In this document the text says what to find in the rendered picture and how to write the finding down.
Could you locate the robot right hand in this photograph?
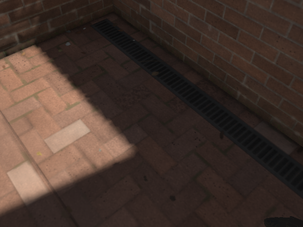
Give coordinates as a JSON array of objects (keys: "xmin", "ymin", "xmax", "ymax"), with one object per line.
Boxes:
[{"xmin": 264, "ymin": 216, "xmax": 303, "ymax": 227}]

